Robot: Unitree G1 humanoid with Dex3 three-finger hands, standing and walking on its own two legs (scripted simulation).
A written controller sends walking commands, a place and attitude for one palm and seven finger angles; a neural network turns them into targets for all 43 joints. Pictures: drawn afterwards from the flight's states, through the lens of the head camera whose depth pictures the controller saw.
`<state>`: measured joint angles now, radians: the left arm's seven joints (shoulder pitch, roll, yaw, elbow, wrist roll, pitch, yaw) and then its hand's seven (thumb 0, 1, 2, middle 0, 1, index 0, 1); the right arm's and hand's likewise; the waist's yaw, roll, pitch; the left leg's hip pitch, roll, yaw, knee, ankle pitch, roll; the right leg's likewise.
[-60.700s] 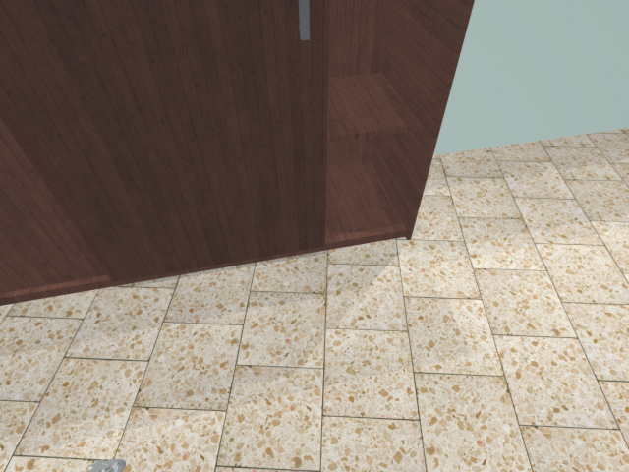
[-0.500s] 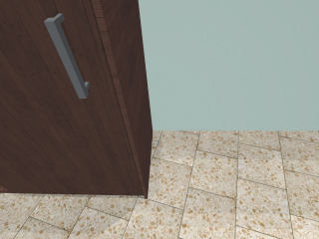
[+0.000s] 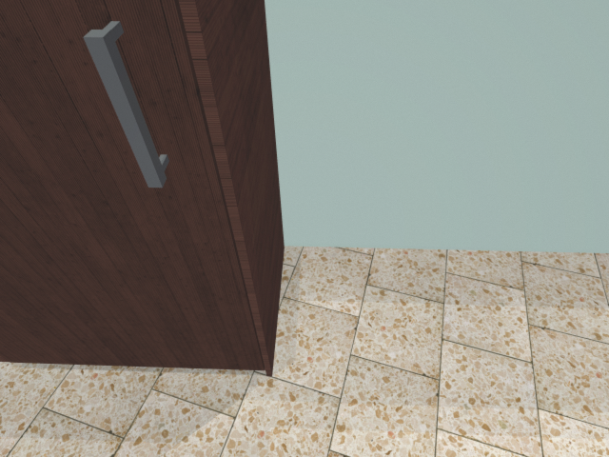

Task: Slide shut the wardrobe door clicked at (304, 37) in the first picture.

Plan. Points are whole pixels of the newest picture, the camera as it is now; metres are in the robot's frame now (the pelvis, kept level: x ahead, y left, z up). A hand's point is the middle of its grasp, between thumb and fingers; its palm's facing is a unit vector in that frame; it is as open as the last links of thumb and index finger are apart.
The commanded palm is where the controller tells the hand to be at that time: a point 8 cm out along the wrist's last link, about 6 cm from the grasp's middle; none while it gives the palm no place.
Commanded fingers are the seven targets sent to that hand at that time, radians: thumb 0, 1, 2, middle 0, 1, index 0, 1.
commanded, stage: come to a stop and stand still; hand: left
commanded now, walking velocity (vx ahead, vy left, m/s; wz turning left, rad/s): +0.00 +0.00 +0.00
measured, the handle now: (137, 112) +0.47 +0.24 +0.23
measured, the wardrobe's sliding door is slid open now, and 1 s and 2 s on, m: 0.00 0.00 0.00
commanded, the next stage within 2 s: look again from close up in 0.10 s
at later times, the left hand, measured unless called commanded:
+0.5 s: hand out of the picture +0.00 +0.20 -0.17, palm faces +0.04 -0.97 -0.22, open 7.3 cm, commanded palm none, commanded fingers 0.00 0.90 0.90 -0.20 -0.30 -0.20 -0.30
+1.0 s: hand out of the picture +0.00 +0.20 -0.17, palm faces +0.03 -0.98 -0.21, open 7.3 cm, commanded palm none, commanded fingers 0.00 0.90 0.90 -0.20 -0.30 -0.20 -0.30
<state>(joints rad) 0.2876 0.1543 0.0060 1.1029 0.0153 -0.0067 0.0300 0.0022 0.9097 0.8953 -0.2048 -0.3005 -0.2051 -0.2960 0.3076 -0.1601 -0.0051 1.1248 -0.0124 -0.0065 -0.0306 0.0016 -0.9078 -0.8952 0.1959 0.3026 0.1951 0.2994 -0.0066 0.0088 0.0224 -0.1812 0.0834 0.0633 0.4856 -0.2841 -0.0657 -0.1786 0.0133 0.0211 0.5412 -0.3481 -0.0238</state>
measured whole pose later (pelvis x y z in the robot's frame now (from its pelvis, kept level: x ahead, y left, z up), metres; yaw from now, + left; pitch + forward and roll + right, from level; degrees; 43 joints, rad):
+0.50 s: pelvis +0.00 +0.01 +0.00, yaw +0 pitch -1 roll +1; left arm 0.29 0.17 0.01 1.11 0.02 -0.01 0.03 0.00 0.91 0.90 -0.20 -0.30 -0.20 -0.30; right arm 0.25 -0.16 -0.01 1.12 -0.01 -0.02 -0.03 0.00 -0.91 -0.90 0.20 0.30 0.20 0.30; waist 0.01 0.00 0.02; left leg -0.17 0.06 0.07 0.48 -0.29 -0.04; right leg -0.16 -0.01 0.03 0.52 -0.34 0.00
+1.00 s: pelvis +0.00 +0.02 +0.00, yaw +0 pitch -1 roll +1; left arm 0.28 0.16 0.01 1.11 0.02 -0.01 0.03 0.00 0.91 0.90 -0.20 -0.30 -0.20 -0.30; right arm 0.26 -0.15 -0.01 1.14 -0.01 -0.02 -0.03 0.00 -0.91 -0.90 0.20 0.30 0.20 0.30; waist 0.01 -0.01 0.03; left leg -0.18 0.06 0.07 0.46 -0.27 -0.04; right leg -0.17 -0.01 0.03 0.50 -0.32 0.00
